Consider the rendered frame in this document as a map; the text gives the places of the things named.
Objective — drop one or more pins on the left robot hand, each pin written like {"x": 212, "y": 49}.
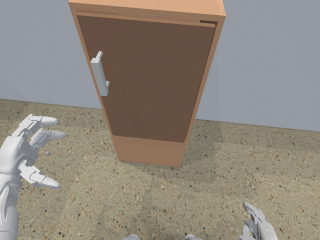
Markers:
{"x": 15, "y": 149}

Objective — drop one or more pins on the handle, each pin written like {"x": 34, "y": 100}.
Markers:
{"x": 99, "y": 74}

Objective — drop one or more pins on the cupboard door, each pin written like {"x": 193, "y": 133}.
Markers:
{"x": 154, "y": 68}

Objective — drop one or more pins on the right robot hand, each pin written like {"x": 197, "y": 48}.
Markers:
{"x": 262, "y": 231}

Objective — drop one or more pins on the robot left forearm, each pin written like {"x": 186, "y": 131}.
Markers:
{"x": 9, "y": 217}

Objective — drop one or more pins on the robot right shin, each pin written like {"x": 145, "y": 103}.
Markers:
{"x": 189, "y": 235}

